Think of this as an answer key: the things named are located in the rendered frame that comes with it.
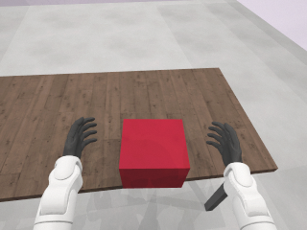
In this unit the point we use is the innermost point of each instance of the table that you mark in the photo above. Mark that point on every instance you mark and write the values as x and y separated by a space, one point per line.
37 112

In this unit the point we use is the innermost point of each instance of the carton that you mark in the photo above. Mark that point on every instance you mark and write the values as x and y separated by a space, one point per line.
153 154

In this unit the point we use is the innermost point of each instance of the robot right forearm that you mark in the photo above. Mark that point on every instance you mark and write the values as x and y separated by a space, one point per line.
248 206

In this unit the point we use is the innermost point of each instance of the robot right hand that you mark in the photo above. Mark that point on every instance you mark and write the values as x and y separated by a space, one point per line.
229 146

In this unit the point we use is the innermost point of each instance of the robot left hand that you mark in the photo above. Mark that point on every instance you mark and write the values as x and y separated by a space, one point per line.
75 142

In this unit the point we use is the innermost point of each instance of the robot left forearm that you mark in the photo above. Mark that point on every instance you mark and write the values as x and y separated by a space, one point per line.
57 206

